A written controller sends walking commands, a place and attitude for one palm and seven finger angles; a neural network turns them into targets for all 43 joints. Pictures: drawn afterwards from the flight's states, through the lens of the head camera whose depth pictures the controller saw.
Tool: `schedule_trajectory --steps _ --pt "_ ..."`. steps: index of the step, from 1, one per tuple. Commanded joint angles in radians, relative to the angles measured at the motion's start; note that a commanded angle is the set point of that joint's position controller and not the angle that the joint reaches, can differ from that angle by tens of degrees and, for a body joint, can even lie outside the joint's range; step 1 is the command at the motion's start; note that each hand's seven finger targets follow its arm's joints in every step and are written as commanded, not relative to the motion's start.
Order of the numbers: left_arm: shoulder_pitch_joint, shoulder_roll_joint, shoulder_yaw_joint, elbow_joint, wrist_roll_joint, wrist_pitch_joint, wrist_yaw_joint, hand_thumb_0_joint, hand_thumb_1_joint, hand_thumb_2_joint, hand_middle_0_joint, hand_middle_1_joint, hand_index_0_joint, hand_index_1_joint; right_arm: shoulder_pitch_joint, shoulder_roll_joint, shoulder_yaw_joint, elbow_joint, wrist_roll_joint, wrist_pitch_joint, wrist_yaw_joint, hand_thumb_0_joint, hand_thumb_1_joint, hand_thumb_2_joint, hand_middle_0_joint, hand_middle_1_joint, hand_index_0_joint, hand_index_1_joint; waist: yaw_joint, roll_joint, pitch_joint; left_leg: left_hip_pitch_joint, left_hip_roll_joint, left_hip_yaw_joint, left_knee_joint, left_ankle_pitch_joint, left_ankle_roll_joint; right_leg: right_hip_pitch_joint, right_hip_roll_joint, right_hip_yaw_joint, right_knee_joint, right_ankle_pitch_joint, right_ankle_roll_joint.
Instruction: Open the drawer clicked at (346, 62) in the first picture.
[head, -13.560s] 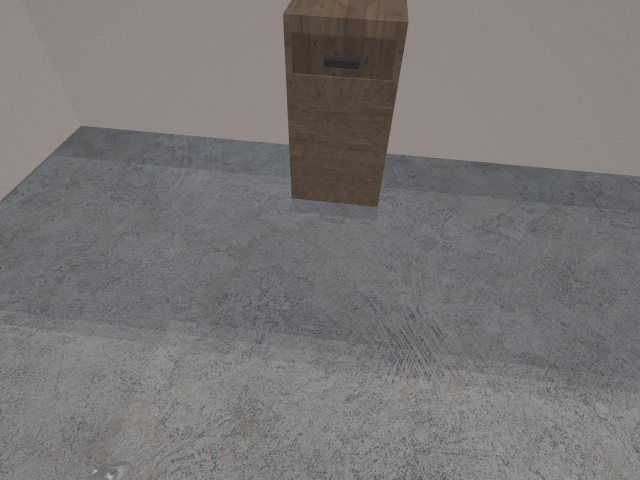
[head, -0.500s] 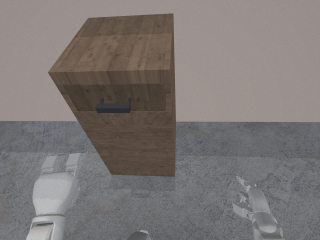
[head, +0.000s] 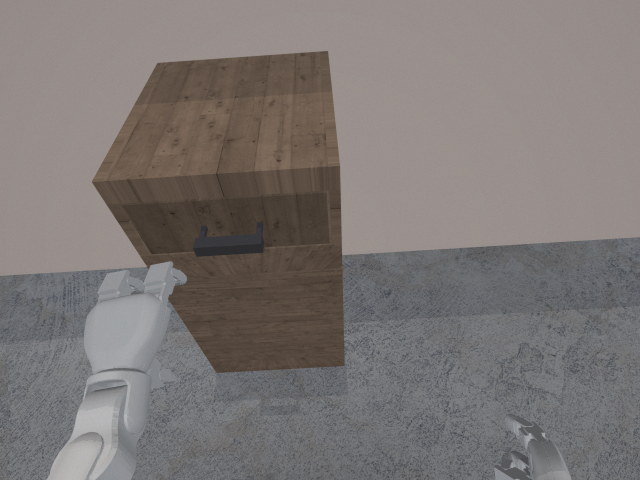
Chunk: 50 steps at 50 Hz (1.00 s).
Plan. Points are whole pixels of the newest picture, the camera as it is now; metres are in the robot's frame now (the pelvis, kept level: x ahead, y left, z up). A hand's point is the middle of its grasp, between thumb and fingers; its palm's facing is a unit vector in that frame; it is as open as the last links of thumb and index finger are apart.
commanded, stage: raise the hand with hooked fingers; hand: left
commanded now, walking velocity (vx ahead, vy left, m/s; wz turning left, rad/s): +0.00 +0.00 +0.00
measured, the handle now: (230, 236) +0.53 +0.23 -0.06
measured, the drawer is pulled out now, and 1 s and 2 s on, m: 0.00 0.00 0.00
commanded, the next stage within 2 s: move the hooked fingers above the handle in 0.78 s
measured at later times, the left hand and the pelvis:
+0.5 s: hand (128, 277) +0.32 +0.27 +0.10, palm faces +0.05 -0.08 -1.00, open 13.8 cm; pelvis +0.01 +0.02 +0.02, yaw +1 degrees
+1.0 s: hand (163, 290) +0.31 +0.23 +0.08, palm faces +0.02 -0.07 -1.00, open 13.8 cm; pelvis +0.00 -0.02 +0.02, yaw +1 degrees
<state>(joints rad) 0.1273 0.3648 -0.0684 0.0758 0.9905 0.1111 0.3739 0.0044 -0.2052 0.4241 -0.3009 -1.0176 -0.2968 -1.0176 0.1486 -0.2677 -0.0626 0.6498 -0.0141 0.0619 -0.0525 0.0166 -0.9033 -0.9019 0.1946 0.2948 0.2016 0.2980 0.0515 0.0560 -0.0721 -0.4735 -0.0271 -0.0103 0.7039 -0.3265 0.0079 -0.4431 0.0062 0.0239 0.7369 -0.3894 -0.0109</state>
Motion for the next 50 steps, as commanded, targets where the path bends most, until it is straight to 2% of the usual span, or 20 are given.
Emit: schedule_trajectory --steps 1,3,7,9,13,18,20,23,24,27,31,32,36,37,40,44,45,47,49,50 --pt "-0.282 0.152 0.043 -0.207 0.002 0.056 -0.021 0.000 -0.430 0.330 -0.295 -1.155 -0.295 -1.155 -0.163 -0.080 -0.001 -0.178 0.008 -0.046 0.003 0.000 -0.900 -0.900 0.200 0.300 0.200 0.300 0.005 -0.021 -0.199 0.208 -0.006 -0.005 -0.138 0.204 0.024 0.057 0.017 -0.042 -0.148 0.199 -0.028" --pt "-0.311 0.176 0.051 -0.217 0.007 0.073 -0.059 0.000 -0.477 0.310 -0.298 -1.185 -0.298 -1.185 -0.162 -0.078 0.007 -0.182 0.009 -0.038 0.000 0.000 -0.900 -0.900 0.200 0.300 0.200 0.300 0.015 -0.033 -0.217 0.238 -0.002 -0.015 -0.155 0.244 0.023 0.091 0.018 -0.047 -0.153 0.219 -0.029" --pt "-0.361 0.206 0.069 -0.205 0.018 0.089 -0.116 0.000 -0.500 0.300 -0.300 -1.200 -0.300 -1.200 -0.162 -0.074 0.022 -0.187 0.010 -0.016 0.003 0.000 -0.900 -0.900 0.200 0.300 0.200 0.300 0.021 -0.007 -0.193 0.273 0.011 -0.034 -0.186 0.333 0.010 0.122 0.024 -0.060 -0.169 0.246 -0.036" --pt "-0.392 0.202 0.061 -0.182 0.020 0.094 -0.140 0.000 -0.500 0.300 -0.300 -1.200 -0.300 -1.200 -0.158 -0.067 0.029 -0.181 0.012 -0.008 0.005 0.000 -0.900 -0.900 0.200 0.300 0.200 0.300 0.017 -0.001 -0.166 0.287 0.015 -0.037 -0.199 0.343 0.005 0.123 0.026 -0.063 -0.184 0.247 -0.036" --pt "-0.488 0.220 0.058 -0.158 0.010 0.098 -0.189 0.000 -0.500 0.300 -0.300 -1.200 -0.300 -1.200 -0.156 -0.067 0.040 -0.181 0.017 0.006 0.003 0.000 -0.900 -0.900 0.200 0.300 0.200 0.300 0.012 -0.007 -0.162 0.304 0.015 -0.039 -0.223 0.345 0.003 0.156 0.026 -0.064 -0.214 0.251 -0.037" --pt "-0.594 0.248 0.053 -0.185 -0.003 0.062 -0.240 0.000 -0.500 0.300 -0.300 -1.200 -0.300 -1.200 -0.146 -0.070 0.044 -0.180 0.016 0.004 0.001 0.000 -0.900 -0.900 0.200 0.300 0.200 0.300 0.006 0.040 -0.210 0.358 0.012 -0.050 -0.237 0.375 0.002 0.185 0.026 -0.062 -0.240 0.260 -0.039" --pt "-0.564 0.241 0.053 -0.172 -0.008 0.043 -0.256 0.000 -0.500 0.300 -0.300 -1.200 -0.300 -1.200 -0.135 -0.070 0.037 -0.174 0.012 0.002 0.003 0.000 -0.900 -0.900 0.200 0.300 0.200 0.300 0.009 0.030 -0.222 0.375 0.013 -0.053 -0.231 0.425 0.001 0.190 0.028 -0.064 -0.245 0.285 -0.037" --pt "-0.462 0.212 0.047 -0.137 -0.029 0.024 -0.281 0.000 -0.500 0.300 -0.300 -1.200 -0.300 -1.200 -0.121 -0.075 0.036 -0.175 0.016 0.005 0.015 0.000 -0.900 -0.900 0.200 0.300 0.200 0.300 0.014 -0.009 -0.184 0.344 0.012 -0.044 -0.235 0.430 0.004 0.201 0.029 -0.066 -0.255 0.303 -0.035" --pt "-0.453 0.227 0.064 -0.151 -0.033 0.013 -0.283 0.000 -0.500 0.300 -0.300 -1.200 -0.300 -1.200 -0.118 -0.079 0.033 -0.175 0.015 0.007 0.018 0.000 -0.900 -0.900 0.200 0.300 0.200 0.300 0.017 -0.025 -0.181 0.335 0.013 -0.042 -0.240 0.425 0.005 0.208 0.030 -0.067 -0.257 0.309 -0.034" --pt "-0.452 0.263 0.104 -0.196 -0.031 -0.015 -0.267 0.000 -0.500 0.300 -0.300 -1.200 -0.300 -1.200 -0.125 -0.085 0.027 -0.181 0.012 0.004 0.022 0.000 -0.900 -0.900 0.200 0.300 0.200 0.300 0.028 -0.008 -0.198 0.329 0.007 -0.036 -0.240 0.426 0.005 0.225 0.030 -0.061 -0.258 0.319 -0.036" --pt "-0.481 0.279 0.130 -0.242 -0.021 -0.048 -0.210 0.000 -0.500 0.300 -0.300 -1.200 -0.300 -1.200 -0.123 -0.082 0.021 -0.175 0.012 -0.004 0.022 0.000 -0.900 -0.900 0.200 0.300 0.200 0.300 0.031 0.014 -0.220 0.330 -0.002 -0.030 -0.234 0.404 0.009 0.216 0.029 -0.057 -0.252 0.316 -0.037" --pt "-0.486 0.299 0.152 -0.253 -0.017 -0.053 -0.192 0.000 -0.500 0.300 -0.300 -1.200 -0.300 -1.200 -0.122 -0.084 0.018 -0.171 0.011 -0.006 0.022 0.000 -0.900 -0.900 0.200 0.300 0.200 0.300 0.033 0.015 -0.232 0.328 -0.003 -0.031 -0.233 0.396 0.008 0.221 0.032 -0.055 -0.252 0.308 -0.038" --pt "-0.476 0.273 0.136 -0.214 -0.024 -0.038 -0.151 0.000 -0.500 0.300 -0.300 -1.200 -0.300 -1.200 -0.122 -0.080 0.013 -0.158 0.019 -0.011 0.019 0.000 -0.900 -0.900 0.200 0.300 0.200 0.300 0.028 0.006 -0.228 0.313 -0.015 -0.011 -0.223 0.370 0.016 0.219 0.027 -0.048 -0.250 0.327 -0.035" --pt "-0.469 0.279 0.142 -0.197 -0.025 -0.027 -0.149 0.000 -0.500 0.300 -0.300 -1.200 -0.300 -1.200 -0.124 -0.084 0.011 -0.154 0.020 -0.010 0.018 0.000 -0.900 -0.900 0.200 0.300 0.200 0.300 0.027 -0.007 -0.232 0.307 -0.017 -0.008 -0.224 0.358 0.017 0.227 0.028 -0.044 -0.256 0.323 -0.032" --pt "-0.464 0.242 0.094 -0.149 -0.038 0.006 -0.163 0.000 -0.500 0.300 -0.300 -1.200 -0.300 -1.200 -0.138 -0.083 0.014 -0.151 0.030 -0.007 0.013 0.000 -0.900 -0.900 0.200 0.300 0.200 0.300 0.017 -0.048 -0.183 0.273 -0.024 0.010 -0.229 0.298 0.024 0.221 0.019 -0.035 -0.270 0.308 -0.022" --pt "-0.474 0.244 0.072 -0.142 -0.044 0.028 -0.202 0.000 -0.500 0.300 -0.300 -1.200 -0.300 -1.200 -0.156 -0.085 0.020 -0.158 0.034 -0.004 0.003 0.000 -0.900 -0.900 0.200 0.300 0.200 0.300 0.011 -0.090 -0.177 0.260 -0.030 0.020 -0.228 0.265 0.032 0.233 0.011 -0.022 -0.279 0.304 -0.012" --pt "-0.501 0.245 0.064 -0.103 -0.042 0.030 -0.211 0.000 -0.500 0.300 -0.300 -1.200 -0.300 -1.200 -0.158 -0.085 0.024 -0.153 0.033 -0.003 -0.004 0.000 -0.900 -0.900 0.200 0.300 0.200 0.300 0.004 -0.112 -0.153 0.246 -0.033 0.028 -0.225 0.245 0.035 0.220 0.008 -0.017 -0.286 0.295 -0.007" --pt "-0.546 0.298 0.106 -0.050 -0.034 0.018 -0.221 0.000 -0.500 0.300 -0.300 -1.200 -0.300 -1.200 -0.148 -0.091 0.028 -0.145 0.032 -0.003 -0.013 0.000 -0.900 -0.900 0.200 0.300 0.200 0.300 0.001 -0.127 -0.129 0.219 -0.033 0.032 -0.223 0.217 0.036 0.211 0.006 -0.008 -0.294 0.273 -0.003" --pt "-0.584 0.340 0.138 -0.012 -0.024 -0.008 -0.223 0.000 -0.500 0.300 -0.300 -1.200 -0.300 -1.200 -0.142 -0.085 0.031 -0.139 0.031 -0.004 -0.023 0.000 -0.900 -0.900 0.200 0.300 0.200 0.300 0.007 -0.108 -0.136 0.203 -0.039 0.035 -0.214 0.205 0.038 0.219 0.000 0.004 -0.290 0.274 -0.003" --pt "-0.589 0.346 0.146 -0.012 -0.019 -0.025 -0.221 0.000 -0.500 0.300 -0.300 -1.200 -0.300 -1.200 -0.140 -0.083 0.029 -0.141 0.029 -0.005 -0.027 0.000 -0.900 -0.900 0.200 0.300 0.200 0.300 0.014 -0.095 -0.167 0.200 -0.044 0.037 -0.206 0.212 0.039 0.234 -0.001 0.011 -0.282 0.291 -0.003"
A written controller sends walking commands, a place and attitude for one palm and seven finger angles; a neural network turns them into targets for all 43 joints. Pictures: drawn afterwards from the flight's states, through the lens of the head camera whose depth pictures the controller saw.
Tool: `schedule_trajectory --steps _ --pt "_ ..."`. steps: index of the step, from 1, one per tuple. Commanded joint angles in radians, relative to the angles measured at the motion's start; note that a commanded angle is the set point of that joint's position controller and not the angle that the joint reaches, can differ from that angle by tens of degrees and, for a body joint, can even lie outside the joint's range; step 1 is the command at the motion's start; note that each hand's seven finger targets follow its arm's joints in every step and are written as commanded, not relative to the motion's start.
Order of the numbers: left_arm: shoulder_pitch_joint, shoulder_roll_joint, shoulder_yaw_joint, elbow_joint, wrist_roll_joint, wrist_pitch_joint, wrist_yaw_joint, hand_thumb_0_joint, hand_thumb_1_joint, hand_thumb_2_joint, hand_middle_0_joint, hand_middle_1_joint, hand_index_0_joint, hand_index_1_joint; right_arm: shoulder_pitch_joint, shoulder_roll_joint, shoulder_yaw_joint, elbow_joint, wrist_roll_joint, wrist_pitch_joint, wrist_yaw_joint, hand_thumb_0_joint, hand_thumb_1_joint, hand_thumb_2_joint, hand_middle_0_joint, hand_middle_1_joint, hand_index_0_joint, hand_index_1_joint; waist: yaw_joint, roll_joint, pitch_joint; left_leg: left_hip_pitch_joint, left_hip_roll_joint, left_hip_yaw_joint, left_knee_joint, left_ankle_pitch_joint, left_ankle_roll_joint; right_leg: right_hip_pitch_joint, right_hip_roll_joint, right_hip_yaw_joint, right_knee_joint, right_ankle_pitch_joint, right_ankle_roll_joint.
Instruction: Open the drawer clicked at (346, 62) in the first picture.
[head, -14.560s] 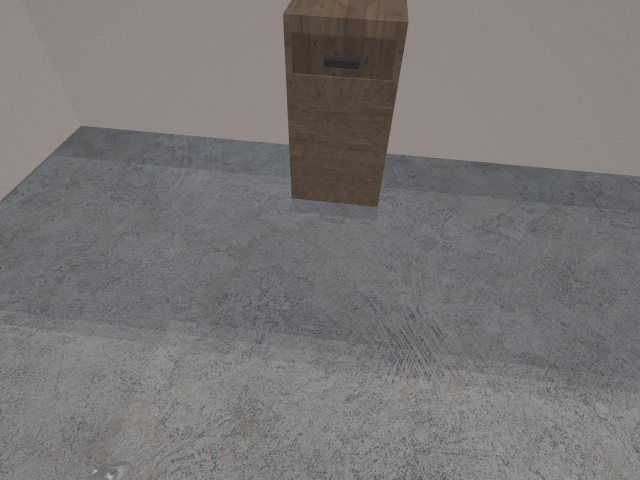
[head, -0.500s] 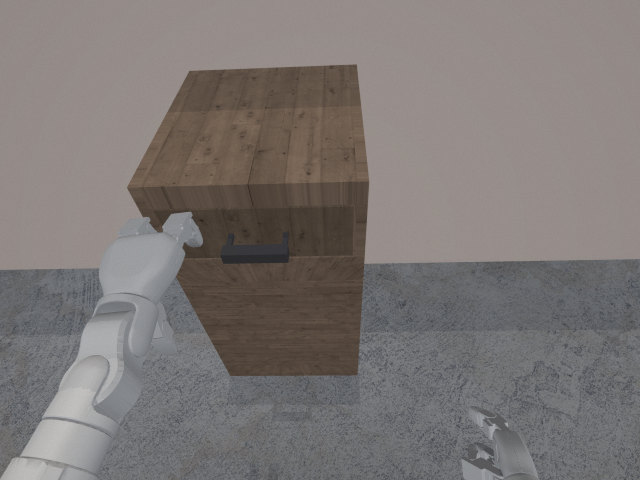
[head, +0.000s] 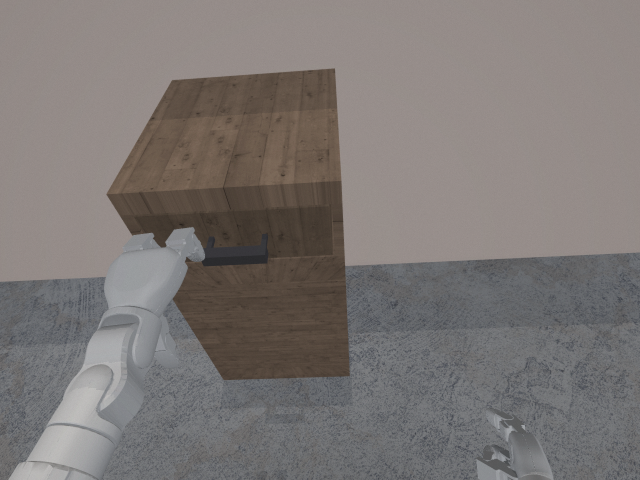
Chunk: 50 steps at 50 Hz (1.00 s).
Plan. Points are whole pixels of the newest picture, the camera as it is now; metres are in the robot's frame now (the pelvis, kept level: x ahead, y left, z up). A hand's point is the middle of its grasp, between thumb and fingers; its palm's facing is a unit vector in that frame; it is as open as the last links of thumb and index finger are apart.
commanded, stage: move the hooked fingers above the handle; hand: left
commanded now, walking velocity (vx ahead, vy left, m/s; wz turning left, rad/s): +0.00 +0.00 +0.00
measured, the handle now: (236, 247) +0.53 +0.24 -0.08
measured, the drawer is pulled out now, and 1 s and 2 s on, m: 0.00 0.00 0.00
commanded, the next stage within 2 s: none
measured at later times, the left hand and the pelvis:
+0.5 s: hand (190, 270) +0.38 +0.24 +0.04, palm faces +0.03 -0.06 -1.00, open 13.8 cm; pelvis +0.01 +0.01 -0.01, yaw -1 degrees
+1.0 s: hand (206, 254) +0.43 +0.24 +0.01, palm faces -0.01 -0.01 -1.00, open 13.8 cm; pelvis +0.01 +0.02 -0.02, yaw -1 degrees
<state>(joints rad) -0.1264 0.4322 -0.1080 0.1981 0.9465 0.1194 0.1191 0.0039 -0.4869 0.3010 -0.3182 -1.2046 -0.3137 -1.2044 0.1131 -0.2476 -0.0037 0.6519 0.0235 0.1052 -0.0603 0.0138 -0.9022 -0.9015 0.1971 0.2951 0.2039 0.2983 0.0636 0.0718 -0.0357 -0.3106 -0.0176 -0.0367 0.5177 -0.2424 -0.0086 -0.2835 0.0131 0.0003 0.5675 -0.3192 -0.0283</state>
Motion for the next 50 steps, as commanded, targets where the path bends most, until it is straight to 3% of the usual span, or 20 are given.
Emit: schedule_trajectory --steps 1,4,7,11,14,16,18,20,22,25,30,32,37,41,43,46,50 --pt "-0.345 0.274 0.184 -0.126 0.024 -0.048 0.037 0.000 -0.500 0.300 -0.300 -1.200 -0.300 -1.200 -0.105 -0.098 -0.030 -0.145 -0.008 -0.050 -0.023 0.000 -0.900 -0.900 0.200 0.300 0.200 0.300 0.002 -0.087 -0.208 0.033 -0.056 0.063 -0.013 0.129 0.055 0.073 -0.011 0.040 -0.108 0.232 0.015" --pt "-0.404 0.278 0.193 -0.081 0.022 -0.094 0.051 0.000 -0.500 0.300 -0.300 -1.200 -0.300 -1.200 -0.079 -0.096 -0.038 -0.133 -0.007 -0.059 -0.027 0.000 -0.900 -0.900 0.200 0.300 0.200 0.300 -0.009 -0.069 -0.217 0.021 -0.055 0.061 0.008 0.131 0.054 0.049 -0.010 0.041 -0.095 0.245 0.013" --pt "-0.409 0.278 0.200 -0.054 0.022 -0.119 0.065 0.000 -0.500 0.300 -0.300 -1.200 -0.300 -1.200 -0.057 -0.101 -0.050 -0.129 -0.009 -0.062 -0.025 0.000 -0.900 -0.900 0.200 0.300 0.200 0.300 -0.013 -0.057 -0.274 0.014 -0.057 0.061 0.031 0.156 0.054 0.051 -0.006 0.039 -0.072 0.288 0.012" --pt "-0.476 0.219 0.135 0.033 0.030 -0.119 0.074 0.000 -0.500 0.300 -0.300 -1.200 -0.300 -1.200 -0.021 -0.109 -0.061 -0.116 -0.003 -0.064 -0.021 0.000 -0.900 -0.900 0.200 0.300 0.200 0.300 -0.044 -0.081 -0.245 -0.003 -0.050 0.063 0.055 0.151 0.056 -0.031 0.000 0.018 -0.053 0.277 0.011" --pt "-0.531 0.211 0.120 0.033 0.040 -0.127 0.085 0.000 -0.500 0.300 -0.300 -1.200 -0.300 -1.200 0.002 -0.114 -0.073 -0.119 -0.005 -0.062 -0.016 0.000 -0.900 -0.900 0.200 0.300 0.200 0.300 -0.045 -0.061 -0.305 0.011 -0.049 0.061 0.070 0.168 0.058 -0.039 0.004 0.013 -0.033 0.275 0.006" --pt "-0.527 0.250 0.162 0.036 0.045 -0.134 0.100 0.000 -0.500 0.300 -0.300 -1.200 -0.300 -1.200 0.022 -0.117 -0.080 -0.114 -0.009 -0.058 -0.013 0.000 -0.900 -0.900 0.200 0.300 0.200 0.300 -0.034 -0.071 -0.360 0.011 -0.049 0.056 0.085 0.217 0.058 -0.011 0.007 0.012 -0.008 0.337 0.002" --pt "-0.523 0.250 0.174 0.030 0.045 -0.141 0.118 0.000 -0.500 0.300 -0.300 -1.200 -0.300 -1.200 0.036 -0.116 -0.083 -0.117 -0.011 -0.055 -0.010 0.000 -0.900 -0.900 0.200 0.300 0.200 0.300 -0.027 -0.055 -0.392 0.006 -0.047 0.051 0.089 0.239 0.057 -0.003 0.009 0.007 0.009 0.348 -0.002" --pt "-0.512 0.251 0.188 0.076 0.050 -0.134 0.139 0.000 -0.500 0.300 -0.300 -1.200 -0.300 -1.200 0.040 -0.116 -0.085 -0.110 -0.008 -0.048 -0.008 0.000 -0.900 -0.900 0.200 0.300 0.200 0.300 -0.031 -0.067 -0.357 -0.012 -0.041 0.053 0.093 0.238 0.055 -0.031 0.014 0.001 0.014 0.343 -0.003" --pt "-0.524 0.249 0.197 0.082 0.061 -0.126 0.161 0.000 -0.500 0.300 -0.300 -1.200 -0.300 -1.200 0.050 -0.119 -0.089 -0.110 -0.010 -0.045 0.000 0.000 -0.900 -0.900 0.200 0.300 0.200 0.300 -0.028 -0.061 -0.368 -0.017 -0.038 0.049 0.093 0.268 0.052 -0.035 0.020 -0.009 0.027 0.345 -0.010" --pt "-0.499 0.219 0.175 0.132 0.073 -0.087 0.184 0.000 -0.500 0.300 -0.300 -1.200 -0.300 -1.200 0.064 -0.120 -0.091 -0.109 -0.007 -0.040 0.008 0.000 -0.900 -0.900 0.200 0.300 0.200 0.300 -0.029 -0.058 -0.359 -0.018 -0.031 0.052 0.092 0.275 0.049 -0.058 0.026 -0.019 0.034 0.332 -0.012" --pt "-0.559 0.194 0.132 0.178 0.082 -0.043 0.185 0.000 -0.500 0.300 -0.300 -1.200 -0.300 -1.200 0.084 -0.129 -0.093 -0.107 -0.005 -0.031 0.012 0.000 -0.900 -0.900 0.200 0.300 0.200 0.300 -0.047 -0.052 -0.367 -0.002 -0.019 0.044 0.087 0.262 0.047 -0.095 0.031 -0.027 0.035 0.275 -0.016" --pt "-0.638 0.152 0.080 0.179 0.081 -0.046 0.176 0.000 -0.500 0.300 -0.300 -1.200 -0.300 -1.200 0.097 -0.131 -0.095 -0.100 -0.006 -0.030 0.009 0.000 -0.900 -0.900 0.200 0.300 0.200 0.300 -0.080 -0.061 -0.373 0.019 -0.016 0.036 0.094 0.268 0.049 -0.119 0.032 -0.030 0.031 0.265 -0.014" --pt "-0.764 0.180 0.088 0.250 0.099 -0.084 0.181 0.000 -0.500 0.300 -0.300 -1.200 -0.300 -1.200 0.138 -0.133 -0.095 -0.079 -0.011 -0.030 0.000 0.000 -0.900 -0.900 0.200 0.300 0.200 0.300 -0.102 -0.055 -0.363 0.020 -0.011 0.019 0.107 0.237 0.050 -0.183 0.034 -0.036 0.039 0.209 -0.016" --pt "-0.824 0.182 0.097 0.317 0.121 -0.113 0.217 0.000 -0.500 0.300 -0.300 -1.200 -0.300 -1.200 0.167 -0.129 -0.097 -0.067 -0.016 -0.031 0.005 0.000 -0.900 -0.900 0.200 0.300 0.200 0.300 -0.095 0.002 -0.399 0.023 -0.010 0.017 0.128 0.248 0.042 -0.230 0.037 -0.040 0.068 0.199 -0.023" --pt "-0.816 0.203 0.125 0.383 0.127 -0.108 0.235 0.000 -0.500 0.300 -0.300 -1.200 -0.300 -1.200 0.180 -0.130 -0.098 -0.062 -0.018 -0.029 0.010 0.000 -0.900 -0.900 0.200 0.300 0.200 0.300 -0.091 -0.007 -0.401 -0.006 -0.010 0.018 0.138 0.252 0.042 -0.228 0.039 -0.041 0.076 0.207 -0.025" --pt "-0.805 0.180 0.113 0.452 0.127 -0.087 0.252 0.000 -0.500 0.300 -0.300 -1.200 -0.300 -1.200 0.190 -0.130 -0.100 -0.063 -0.020 -0.023 0.019 0.000 -0.900 -0.900 0.200 0.300 0.200 0.300 -0.092 -0.018 -0.419 -0.037 -0.011 0.030 0.152 0.259 0.042 -0.226 0.041 -0.039 0.084 0.231 -0.023" --pt "-0.834 0.224 0.133 0.526 0.127 -0.064 0.248 0.000 -0.500 0.300 -0.300 -1.200 -0.300 -1.200 0.212 -0.139 -0.100 -0.063 -0.019 -0.015 0.021 0.000 -0.900 -0.900 0.200 0.300 0.200 0.300 -0.100 -0.060 -0.430 -0.097 -0.015 0.047 0.159 0.242 0.049 -0.187 0.038 -0.025 0.082 0.267 -0.015"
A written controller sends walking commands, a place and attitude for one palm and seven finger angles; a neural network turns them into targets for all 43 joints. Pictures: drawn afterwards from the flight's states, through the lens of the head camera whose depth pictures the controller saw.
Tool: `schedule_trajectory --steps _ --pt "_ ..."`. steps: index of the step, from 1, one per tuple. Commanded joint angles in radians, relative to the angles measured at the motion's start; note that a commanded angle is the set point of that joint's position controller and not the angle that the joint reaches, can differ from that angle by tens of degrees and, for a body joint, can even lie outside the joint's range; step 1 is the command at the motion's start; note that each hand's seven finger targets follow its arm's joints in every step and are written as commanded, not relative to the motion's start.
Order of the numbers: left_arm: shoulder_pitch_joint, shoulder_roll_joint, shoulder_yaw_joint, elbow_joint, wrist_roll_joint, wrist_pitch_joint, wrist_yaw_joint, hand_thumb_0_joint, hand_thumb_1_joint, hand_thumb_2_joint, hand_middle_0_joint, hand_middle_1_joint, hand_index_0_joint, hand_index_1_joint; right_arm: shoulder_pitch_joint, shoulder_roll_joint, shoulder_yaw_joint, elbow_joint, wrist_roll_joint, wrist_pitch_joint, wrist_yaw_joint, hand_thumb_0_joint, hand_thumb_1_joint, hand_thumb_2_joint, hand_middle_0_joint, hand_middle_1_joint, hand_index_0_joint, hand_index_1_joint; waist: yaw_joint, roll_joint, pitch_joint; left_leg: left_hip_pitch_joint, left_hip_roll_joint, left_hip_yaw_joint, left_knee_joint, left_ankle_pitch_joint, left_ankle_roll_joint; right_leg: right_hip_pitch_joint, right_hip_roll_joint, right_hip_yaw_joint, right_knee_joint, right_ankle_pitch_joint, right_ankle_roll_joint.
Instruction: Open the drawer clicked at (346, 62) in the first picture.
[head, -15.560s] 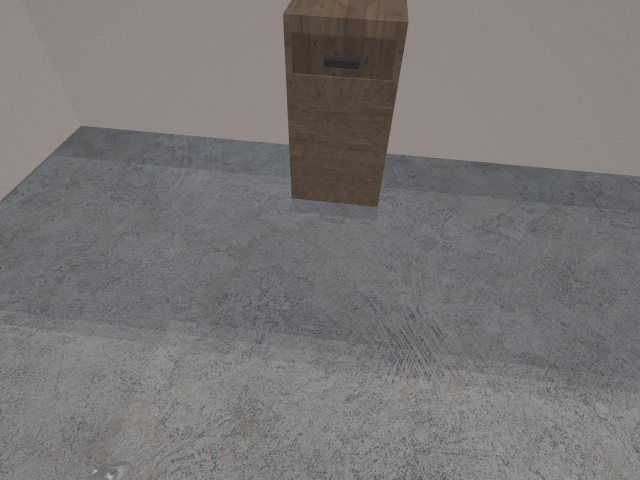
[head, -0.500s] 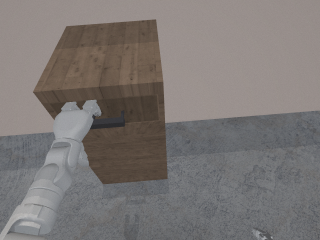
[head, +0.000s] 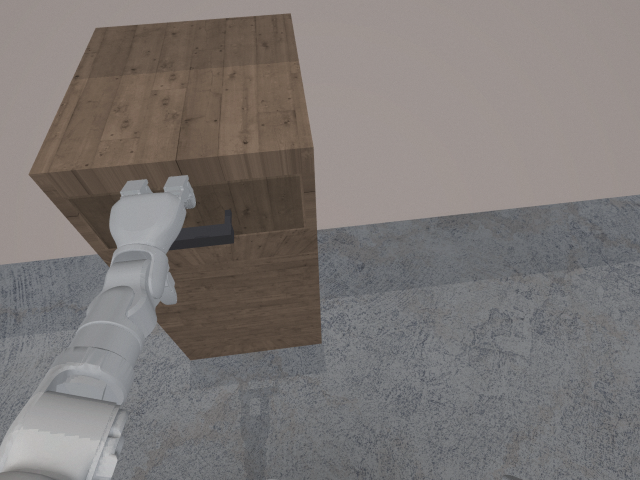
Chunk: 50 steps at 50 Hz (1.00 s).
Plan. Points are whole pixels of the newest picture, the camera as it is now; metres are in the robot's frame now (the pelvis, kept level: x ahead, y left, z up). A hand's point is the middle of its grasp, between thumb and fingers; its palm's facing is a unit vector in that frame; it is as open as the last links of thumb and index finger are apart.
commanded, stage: move the hooked fingers above the handle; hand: left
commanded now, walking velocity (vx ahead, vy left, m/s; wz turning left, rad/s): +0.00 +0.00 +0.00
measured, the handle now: (196, 227) +0.51 +0.23 -0.06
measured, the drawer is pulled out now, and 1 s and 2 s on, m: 0.00 0.00 0.00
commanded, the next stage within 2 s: lower the fingers behind the handle in 1.08 s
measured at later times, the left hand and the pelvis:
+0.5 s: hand (164, 235) +0.46 +0.25 +0.00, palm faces -0.09 -0.03 -1.00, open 13.8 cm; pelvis +0.00 +0.00 -0.01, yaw -1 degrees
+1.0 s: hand (169, 234) +0.46 +0.24 +0.00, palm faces -0.05 -0.03 -1.00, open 13.8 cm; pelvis +0.00 +0.01 -0.01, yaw -1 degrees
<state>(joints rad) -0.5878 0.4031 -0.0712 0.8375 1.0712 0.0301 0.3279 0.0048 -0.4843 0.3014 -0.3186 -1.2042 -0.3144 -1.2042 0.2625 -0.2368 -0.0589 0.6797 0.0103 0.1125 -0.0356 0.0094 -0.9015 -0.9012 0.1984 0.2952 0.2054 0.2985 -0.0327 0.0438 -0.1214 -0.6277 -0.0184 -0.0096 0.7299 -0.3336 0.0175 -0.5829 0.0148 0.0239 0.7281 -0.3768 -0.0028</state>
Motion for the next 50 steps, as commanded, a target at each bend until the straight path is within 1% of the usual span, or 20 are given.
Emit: schedule_trajectory --steps 1,3,5,7,10,14,18,22,24,31,32,33,36,38,40,42,43,46,47,50 --pt "-0.384 0.259 0.098 -0.108 0.005 0.024 0.037 0.000 -0.500 0.300 -0.300 -1.200 -0.300 -1.200 0.067 -0.151 -0.047 -0.091 -0.006 -0.021 -0.005 0.000 -0.900 -0.900 0.200 0.300 0.200 0.300 -0.009 -0.034 -0.350 0.220 -0.013 0.022 -0.048 0.340 0.025 0.115 0.036 -0.047 -0.078 0.338 -0.039" --pt "-0.415 0.235 0.077 -0.123 0.000 0.005 0.030 0.000 -0.500 0.300 -0.300 -1.200 -0.300 -1.200 0.085 -0.151 -0.052 -0.088 -0.007 -0.022 -0.006 0.000 -0.900 -0.900 0.200 0.300 0.200 0.300 -0.023 -0.027 -0.381 0.235 -0.013 0.021 -0.037 0.355 0.029 0.113 0.037 -0.041 -0.077 0.354 -0.037" --pt "-0.441 0.266 0.097 -0.123 0.004 -0.022 0.027 0.000 -0.500 0.300 -0.300 -1.200 -0.300 -1.200 0.098 -0.154 -0.055 -0.079 -0.010 -0.023 -0.010 0.000 -0.900 -0.900 0.200 0.300 0.200 0.300 -0.033 -0.027 -0.380 0.224 -0.011 0.020 -0.026 0.357 0.030 0.107 0.036 -0.035 -0.072 0.367 -0.034" --pt "-0.467 0.254 0.087 -0.124 -0.001 -0.047 0.027 0.000 -0.500 0.300 -0.300 -1.200 -0.300 -1.200 0.109 -0.150 -0.057 -0.070 -0.012 -0.025 -0.011 0.000 -0.900 -0.900 0.200 0.300 0.200 0.300 -0.050 -0.031 -0.378 0.213 -0.014 0.020 -0.011 0.352 0.035 0.097 0.035 -0.031 -0.073 0.370 -0.032" --pt "-0.474 0.332 0.141 -0.071 0.010 -0.069 0.042 0.000 -0.500 0.300 -0.300 -1.200 -0.300 -1.200 0.127 -0.157 -0.055 -0.054 -0.012 -0.025 -0.014 0.000 -0.900 -0.900 0.200 0.300 0.200 0.300 -0.047 -0.018 -0.350 0.152 -0.017 0.023 0.000 0.299 0.037 0.070 0.035 -0.024 -0.064 0.338 -0.030" --pt "-0.504 0.353 0.147 -0.025 0.019 -0.068 0.070 0.000 -0.500 0.300 -0.300 -1.200 -0.300 -1.200 0.147 -0.158 -0.054 -0.039 -0.016 -0.025 -0.007 0.000 -0.900 -0.900 0.200 0.300 0.200 0.300 -0.056 0.034 -0.374 0.122 -0.019 0.026 0.025 0.304 0.034 0.043 0.036 -0.026 -0.039 0.347 -0.033" --pt "-0.516 0.353 0.143 0.043 0.008 -0.051 0.072 0.000 -0.500 0.300 -0.300 -1.200 -0.300 -1.200 0.175 -0.166 -0.057 -0.028 -0.019 -0.025 0.002 0.000 -0.900 -0.900 0.200 0.300 0.200 0.300 -0.074 0.010 -0.415 0.089 -0.018 0.029 0.051 0.311 0.035 0.044 0.038 -0.027 -0.023 0.376 -0.026" --pt "-0.540 0.397 0.162 0.049 0.000 -0.053 0.046 0.000 -0.500 0.300 -0.300 -1.200 -0.300 -1.200 0.188 -0.176 -0.056 -0.025 -0.022 -0.019 0.000 0.000 -0.900 -0.900 0.200 0.300 0.200 0.300 -0.075 0.005 -0.461 0.080 -0.017 0.030 0.062 0.317 0.037 0.068 0.038 -0.019 -0.017 0.405 -0.021" --pt "-0.518 0.414 0.176 0.019 0.001 -0.074 0.036 0.000 -0.500 0.300 -0.300 -1.200 -0.300 -1.200 0.195 -0.176 -0.059 -0.027 -0.021 -0.018 -0.001 0.000 -0.900 -0.900 0.200 0.300 0.200 0.300 -0.061 0.027 -0.491 0.105 -0.014 0.030 0.064 0.336 0.037 0.074 0.040 -0.018 -0.013 0.418 -0.022" --pt "-0.523 0.372 0.162 -0.032 0.009 -0.121 0.061 0.000 -0.500 0.300 -0.300 -1.200 -0.300 -1.200 0.197 -0.175 -0.064 -0.018 -0.027 -0.013 0.003 0.000 -0.900 -0.900 0.200 0.300 0.200 0.300 -0.071 0.074 -0.433 0.169 0.006 0.005 0.063 0.372 0.027 -0.045 0.054 -0.047 -0.009 0.329 -0.033" --pt "-0.526 0.364 0.165 -0.045 0.009 -0.122 0.069 0.000 -0.500 0.300 -0.300 -1.200 -0.300 -1.200 0.194 -0.175 -0.066 -0.017 -0.031 -0.012 0.005 0.000 -0.900 -0.900 0.200 0.300 0.200 0.300 -0.067 0.087 -0.455 0.192 0.007 0.002 0.066 0.407 0.025 -0.047 0.055 -0.051 -0.003 0.339 -0.036" --pt "-0.507 0.376 0.177 -0.033 0.012 -0.113 0.079 0.000 -0.500 0.300 -0.300 -1.200 -0.300 -1.200 0.198 -0.177 -0.065 -0.018 -0.030 -0.009 0.009 0.000 -0.900 -0.900 0.200 0.300 0.200 0.300 -0.056 0.098 -0.460 0.203 0.008 -0.001 0.062 0.409 0.020 -0.052 0.057 -0.057 0.000 0.325 -0.037" --pt "-0.511 0.308 0.132 -0.001 0.010 -0.077 0.098 0.000 -0.500 0.300 -0.300 -1.200 -0.300 -1.200 0.195 -0.174 -0.067 -0.015 -0.030 -0.008 0.020 0.000 -0.900 -0.900 0.200 0.300 0.200 0.300 -0.071 0.078 -0.423 0.211 0.014 -0.006 0.053 0.405 0.017 -0.078 0.060 -0.068 -0.010 0.301 -0.036" --pt "-0.506 0.334 0.147 0.018 0.007 -0.054 0.097 0.000 -0.500 0.300 -0.300 -1.200 -0.300 -1.200 0.193 -0.181 -0.063 -0.018 -0.026 -0.004 0.023 0.000 -0.900 -0.900 0.200 0.300 0.200 0.300 -0.066 0.053 -0.422 0.204 0.015 -0.010 0.043 0.391 0.017 -0.068 0.060 -0.069 -0.012 0.289 -0.036" --pt "-0.516 0.295 0.115 0.024 0.008 -0.032 0.095 0.000 -0.500 0.300 -0.300 -1.200 -0.300 -1.200 0.188 -0.177 -0.063 -0.023 -0.025 -0.001 0.025 0.000 -0.900 -0.900 0.200 0.300 0.200 0.300 -0.071 0.054 -0.419 0.219 0.016 -0.011 0.034 0.384 0.016 -0.069 0.060 -0.071 -0.021 0.277 -0.037" --pt "-0.548 0.281 0.100 0.026 0.006 -0.026 0.086 0.000 -0.500 0.300 -0.300 -1.200 -0.300 -1.200 0.187 -0.177 -0.061 -0.023 -0.025 -0.001 0.024 0.000 -0.900 -0.900 0.200 0.300 0.200 0.300 -0.084 0.038 -0.398 0.223 0.017 -0.017 0.028 0.365 0.018 -0.076 0.059 -0.071 -0.032 0.259 -0.037" --pt "-0.564 0.306 0.113 0.017 0.009 -0.028 0.084 0.000 -0.500 0.300 -0.300 -1.200 -0.300 -1.200 0.189 -0.180 -0.059 -0.024 -0.023 -0.001 0.022 0.000 -0.900 -0.900 0.200 0.300 0.200 0.300 -0.079 0.043 -0.402 0.223 0.019 -0.017 0.023 0.351 0.019 -0.075 0.058 -0.070 -0.032 0.248 -0.036" --pt "-0.607 0.260 0.072 -0.015 0.012 -0.039 0.079 0.000 -0.500 0.300 -0.300 -1.200 -0.300 -1.200 0.183 -0.172 -0.060 -0.030 -0.025 -0.006 0.016 0.000 -0.900 -0.900 0.200 0.300 0.200 0.300 -0.094 0.060 -0.406 0.258 0.020 -0.023 0.020 0.347 0.018 -0.096 0.058 -0.071 -0.038 0.231 -0.036" --pt "-0.606 0.286 0.098 -0.019 0.011 -0.046 0.078 0.000 -0.500 0.300 -0.300 -1.200 -0.300 -1.200 0.182 -0.174 -0.059 -0.030 -0.027 -0.007 0.014 0.000 -0.900 -0.900 0.200 0.300 0.200 0.300 -0.087 0.062 -0.416 0.262 0.021 -0.030 0.022 0.356 0.016 -0.094 0.056 -0.072 -0.033 0.226 -0.039" --pt "-0.594 0.272 0.089 0.014 0.015 -0.045 0.084 0.000 -0.500 0.300 -0.300 -1.200 -0.300 -1.200 0.185 -0.171 -0.055 -0.028 -0.027 -0.008 0.015 0.000 -0.900 -0.900 0.200 0.300 0.200 0.300 -0.084 0.071 -0.389 0.251 0.019 -0.031 0.022 0.337 0.014 -0.115 0.058 -0.076 -0.031 0.209 -0.041"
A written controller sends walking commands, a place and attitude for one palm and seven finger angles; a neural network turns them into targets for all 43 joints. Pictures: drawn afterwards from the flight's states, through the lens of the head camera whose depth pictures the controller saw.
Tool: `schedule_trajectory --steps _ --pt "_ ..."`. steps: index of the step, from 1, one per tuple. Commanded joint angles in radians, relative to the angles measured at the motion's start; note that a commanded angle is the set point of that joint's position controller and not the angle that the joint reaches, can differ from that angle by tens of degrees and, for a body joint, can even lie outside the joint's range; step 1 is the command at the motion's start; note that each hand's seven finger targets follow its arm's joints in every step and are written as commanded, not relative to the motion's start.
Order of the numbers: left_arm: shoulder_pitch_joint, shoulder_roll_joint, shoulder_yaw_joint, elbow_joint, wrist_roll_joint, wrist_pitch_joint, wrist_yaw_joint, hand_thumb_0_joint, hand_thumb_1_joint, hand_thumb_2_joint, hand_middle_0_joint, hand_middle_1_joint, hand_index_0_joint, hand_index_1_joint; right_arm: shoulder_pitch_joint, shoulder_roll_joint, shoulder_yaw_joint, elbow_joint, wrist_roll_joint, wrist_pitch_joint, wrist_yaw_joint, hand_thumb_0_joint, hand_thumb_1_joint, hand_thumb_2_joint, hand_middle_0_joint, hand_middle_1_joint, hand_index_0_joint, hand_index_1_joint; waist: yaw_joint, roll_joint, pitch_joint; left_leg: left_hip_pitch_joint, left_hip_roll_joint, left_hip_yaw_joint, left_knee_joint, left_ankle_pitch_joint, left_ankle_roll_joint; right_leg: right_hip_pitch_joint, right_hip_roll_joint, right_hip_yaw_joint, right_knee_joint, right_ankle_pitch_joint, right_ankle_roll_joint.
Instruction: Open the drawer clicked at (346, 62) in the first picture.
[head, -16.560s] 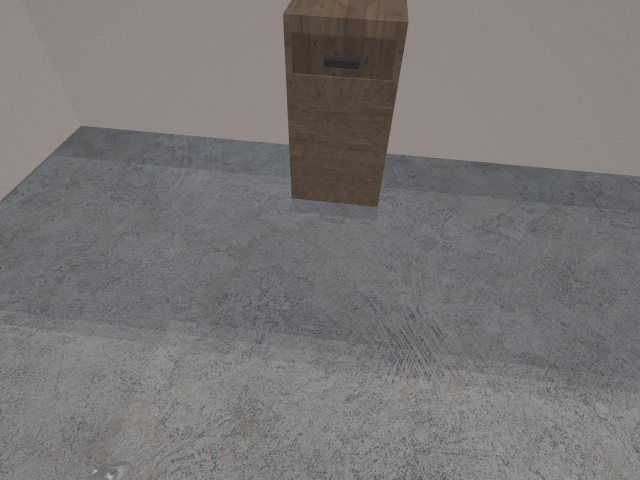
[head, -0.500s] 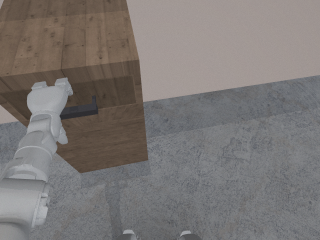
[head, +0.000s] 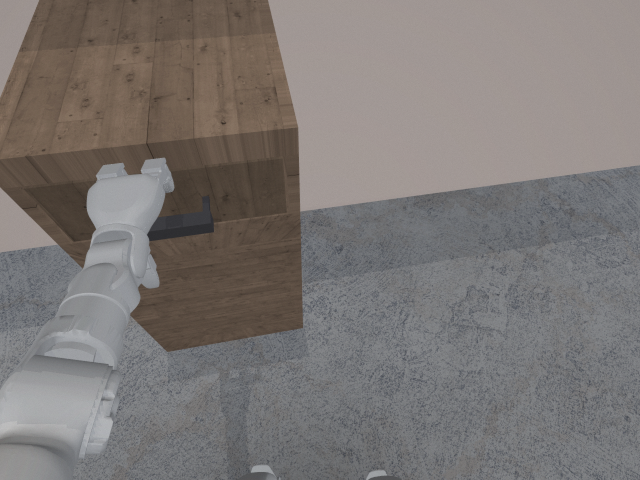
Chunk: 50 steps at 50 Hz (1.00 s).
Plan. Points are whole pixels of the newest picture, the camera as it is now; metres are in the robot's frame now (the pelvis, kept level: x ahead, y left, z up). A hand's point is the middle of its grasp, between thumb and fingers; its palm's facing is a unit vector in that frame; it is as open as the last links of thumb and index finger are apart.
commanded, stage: move the hooked fingers above the handle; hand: left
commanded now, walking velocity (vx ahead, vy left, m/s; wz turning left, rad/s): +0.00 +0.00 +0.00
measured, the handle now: (172, 216) +0.51 +0.22 -0.04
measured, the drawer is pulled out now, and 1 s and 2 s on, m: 0.00 0.00 0.00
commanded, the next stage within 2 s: lower the fingers behind the handle in 0.08 s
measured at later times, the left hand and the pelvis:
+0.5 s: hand (153, 233) +0.46 +0.23 -0.01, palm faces -0.08 -0.03 -1.00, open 13.8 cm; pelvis +0.00 -0.02 -0.01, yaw +0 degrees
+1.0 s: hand (150, 245) +0.45 +0.24 -0.03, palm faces -0.03 -0.02 -1.00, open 13.8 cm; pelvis +0.00 -0.01 -0.02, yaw +0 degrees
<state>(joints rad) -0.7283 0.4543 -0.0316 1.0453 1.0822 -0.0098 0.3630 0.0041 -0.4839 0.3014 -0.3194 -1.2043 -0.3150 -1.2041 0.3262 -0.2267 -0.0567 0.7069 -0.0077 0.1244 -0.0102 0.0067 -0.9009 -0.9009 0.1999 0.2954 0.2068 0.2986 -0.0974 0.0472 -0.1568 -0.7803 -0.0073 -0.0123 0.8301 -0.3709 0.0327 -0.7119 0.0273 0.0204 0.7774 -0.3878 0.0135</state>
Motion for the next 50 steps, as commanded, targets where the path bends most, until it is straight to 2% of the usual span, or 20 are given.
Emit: schedule_trajectory --steps 1,2,4,7,8,12,14,17,20,23,24,25,26,30,32,37,40,44,48,50 --pt "-0.443 0.243 0.066 -0.176 0.007 0.001 0.053 0.000 -0.500 0.300 -0.300 -1.200 -0.300 -1.200 0.117 -0.184 -0.055 -0.054 -0.009 -0.019 -0.010 0.000 -0.900 -0.900 0.200 0.300 0.200 0.300 -0.017 0.064 -0.350 0.388 0.006 -0.026 -0.079 0.359 -0.001 0.015 0.045 -0.070 -0.080 0.212 -0.057" --pt "-0.462 0.254 0.073 -0.173 0.007 0.004 0.055 0.000 -0.500 0.300 -0.300 -1.200 -0.300 -1.200 0.115 -0.185 -0.052 -0.052 -0.012 -0.018 -0.012 0.000 -0.900 -0.900 0.200 0.300 0.200 0.300 -0.020 0.053 -0.358 0.383 0.007 -0.027 -0.077 0.368 0.000 0.024 0.044 -0.071 -0.076 0.223 -0.057" --pt "-0.426 0.258 0.079 -0.159 0.011 0.017 0.060 0.000 -0.500 0.300 -0.300 -1.200 -0.300 -1.200 0.116 -0.183 -0.051 -0.060 -0.010 -0.016 -0.010 0.000 -0.900 -0.900 0.200 0.300 0.200 0.300 -0.002 0.066 -0.375 0.372 0.003 -0.018 -0.075 0.384 -0.002 0.043 0.044 -0.070 -0.068 0.240 -0.058" --pt "-0.438 0.205 0.038 -0.135 0.008 0.036 0.056 0.000 -0.500 0.300 -0.300 -1.200 -0.300 -1.200 0.116 -0.180 -0.051 -0.059 -0.010 -0.017 -0.005 0.000 -0.900 -0.900 0.200 0.300 0.200 0.300 -0.017 0.071 -0.360 0.368 0.004 -0.015 -0.071 0.387 -0.003 0.032 0.045 -0.070 -0.074 0.246 -0.058" --pt "-0.451 0.237 0.059 -0.153 0.009 0.035 0.057 0.000 -0.500 0.300 -0.300 -1.200 -0.300 -1.200 0.122 -0.185 -0.053 -0.058 -0.009 -0.018 -0.006 0.000 -0.900 -0.900 0.200 0.300 0.200 0.300 -0.013 0.053 -0.375 0.367 0.006 -0.014 -0.072 0.385 -0.001 0.045 0.044 -0.069 -0.071 0.252 -0.055" --pt "-0.396 0.238 0.065 -0.111 -0.005 0.044 0.041 0.000 -0.500 0.300 -0.300 -1.200 -0.300 -1.200 0.122 -0.185 -0.050 -0.056 -0.007 -0.014 -0.011 0.000 -0.900 -0.900 0.200 0.300 0.200 0.300 -0.014 -0.013 -0.371 0.311 -0.004 0.004 -0.066 0.368 0.009 0.108 0.040 -0.052 -0.081 0.303 -0.050" --pt "-0.400 0.217 0.046 -0.133 -0.010 0.025 0.031 0.000 -0.500 0.300 -0.300 -1.200 -0.300 -1.200 0.127 -0.181 -0.054 -0.056 -0.004 -0.017 -0.014 0.000 -0.900 -0.900 0.200 0.300 0.200 0.300 -0.016 0.002 -0.372 0.308 -0.006 0.013 -0.062 0.361 0.013 0.112 0.038 -0.045 -0.082 0.320 -0.047" --pt "-0.394 0.265 0.082 -0.161 -0.005 -0.013 0.024 0.000 -0.500 0.300 -0.300 -1.200 -0.300 -1.200 0.124 -0.182 -0.053 -0.054 -0.008 -0.017 -0.022 0.000 -0.900 -0.900 0.200 0.300 0.200 0.300 -0.013 -0.002 -0.385 0.275 -0.010 0.017 -0.046 0.358 0.017 0.132 0.034 -0.033 -0.070 0.345 -0.046" --pt "-0.391 0.314 0.107 -0.161 0.007 -0.041 0.040 0.000 -0.500 0.300 -0.300 -1.200 -0.300 -1.200 0.120 -0.183 -0.049 -0.050 -0.008 -0.019 -0.028 0.000 -0.900 -0.900 0.200 0.300 0.200 0.300 -0.016 0.007 -0.353 0.214 -0.014 0.024 -0.032 0.304 0.022 0.112 0.031 -0.023 -0.061 0.321 -0.042" --pt "-0.389 0.357 0.145 -0.186 0.021 -0.060 0.070 0.000 -0.500 0.300 -0.300 -1.200 -0.300 -1.200 0.121 -0.181 -0.051 -0.046 -0.014 -0.023 -0.029 0.000 -0.900 -0.900 0.200 0.300 0.200 0.300 -0.002 0.043 -0.408 0.202 -0.017 0.025 -0.006 0.328 0.020 0.111 0.030 -0.020 -0.028 0.347 -0.045" --pt "-0.367 0.326 0.129 -0.181 0.018 -0.060 0.076 0.000 -0.500 0.300 -0.300 -1.200 -0.300 -1.200 0.120 -0.177 -0.053 -0.046 -0.015 -0.026 -0.025 0.000 -0.900 -0.900 0.200 0.300 0.200 0.300 -0.002 0.058 -0.420 0.210 -0.018 0.028 0.003 0.342 0.018 0.103 0.031 -0.023 -0.022 0.360 -0.045" --pt "-0.357 0.345 0.149 -0.179 0.019 -0.059 0.084 0.000 -0.500 0.300 -0.300 -1.200 -0.300 -1.200 0.116 -0.181 -0.056 -0.039 -0.017 -0.026 -0.023 0.000 -0.900 -0.900 0.200 0.300 0.200 0.300 0.002 0.068 -0.431 0.213 -0.015 0.027 0.013 0.351 0.015 0.088 0.031 -0.024 -0.014 0.357 -0.045" --pt "-0.374 0.324 0.128 -0.186 0.017 -0.058 0.090 0.000 -0.500 0.300 -0.300 -1.200 -0.300 -1.200 0.119 -0.178 -0.057 -0.039 -0.018 -0.029 -0.022 0.000 -0.900 -0.900 0.200 0.300 0.200 0.300 -0.008 0.069 -0.448 0.210 -0.016 0.031 0.022 0.351 0.016 0.090 0.032 -0.021 -0.010 0.369 -0.042" --pt "-0.322 0.292 0.121 -0.163 0.002 -0.038 0.089 0.000 -0.500 0.300 -0.300 -1.200 -0.300 -1.200 0.132 -0.181 -0.065 -0.029 -0.019 -0.031 -0.013 0.000 -0.900 -0.900 0.200 0.300 0.200 0.300 -0.008 0.047 -0.486 0.229 -0.014 0.031 0.040 0.402 0.013 0.098 0.035 -0.028 0.001 0.428 -0.039" --pt "-0.339 0.257 0.094 -0.160 -0.005 -0.032 0.079 0.000 -0.500 0.300 -0.300 -1.200 -0.300 -1.200 0.133 -0.180 -0.066 -0.026 -0.018 -0.030 -0.012 0.000 -0.900 -0.900 0.200 0.300 0.200 0.300 -0.025 0.032 -0.469 0.230 -0.013 0.025 0.045 0.406 0.013 0.084 0.036 -0.031 0.002 0.433 -0.039" --pt "-0.383 0.272 0.096 -0.191 0.003 -0.058 0.071 0.000 -0.500 0.300 -0.300 -1.200 -0.300 -1.200 0.127 -0.182 -0.064 -0.019 -0.020 -0.031 -0.018 0.000 -0.900 -0.900 0.200 0.300 0.200 0.300 -0.036 0.037 -0.432 0.215 -0.010 0.018 0.054 0.371 0.017 0.043 0.035 -0.028 0.006 0.395 -0.040" --pt "-0.343 0.299 0.128 -0.182 0.018 -0.071 0.091 0.000 -0.500 0.300 -0.300 -1.200 -0.300 -1.200 0.122 -0.183 -0.061 -0.017 -0.023 -0.029 -0.016 0.000 -0.900 -0.900 0.200 0.300 0.200 0.300 -0.014 0.057 -0.437 0.217 -0.006 0.008 0.062 0.372 0.013 0.004 0.038 -0.039 0.030 0.349 -0.046" --pt "-0.309 0.236 0.092 -0.140 0.022 -0.055 0.108 0.000 -0.500 0.300 -0.300 -1.200 -0.300 -1.200 0.117 -0.178 -0.061 -0.022 -0.026 -0.032 -0.006 0.000 -0.900 -0.900 0.200 0.300 0.200 0.300 -0.019 0.059 -0.407 0.212 -0.002 0.005 0.073 0.365 0.009 -0.050 0.043 -0.051 0.039 0.312 -0.049" --pt "-0.340 0.254 0.102 -0.128 0.021 -0.034 0.119 0.000 -0.500 0.300 -0.300 -1.200 -0.300 -1.200 0.121 -0.184 -0.058 -0.027 -0.027 -0.030 -0.001 0.000 -0.900 -0.900 0.200 0.300 0.200 0.300 -0.023 0.046 -0.435 0.202 0.000 -0.004 0.080 0.344 0.008 -0.066 0.044 -0.055 0.054 0.282 -0.048" --pt "-0.352 0.266 0.101 -0.091 0.019 -0.013 0.121 0.000 -0.500 0.300 -0.300 -1.200 -0.300 -1.200 0.122 -0.188 -0.053 -0.024 -0.025 -0.027 -0.002 0.000 -0.900 -0.900 0.200 0.300 0.200 0.300 -0.032 0.018 -0.408 0.167 -0.001 -0.003 0.080 0.308 0.011 -0.069 0.043 -0.056 0.052 0.260 -0.046"
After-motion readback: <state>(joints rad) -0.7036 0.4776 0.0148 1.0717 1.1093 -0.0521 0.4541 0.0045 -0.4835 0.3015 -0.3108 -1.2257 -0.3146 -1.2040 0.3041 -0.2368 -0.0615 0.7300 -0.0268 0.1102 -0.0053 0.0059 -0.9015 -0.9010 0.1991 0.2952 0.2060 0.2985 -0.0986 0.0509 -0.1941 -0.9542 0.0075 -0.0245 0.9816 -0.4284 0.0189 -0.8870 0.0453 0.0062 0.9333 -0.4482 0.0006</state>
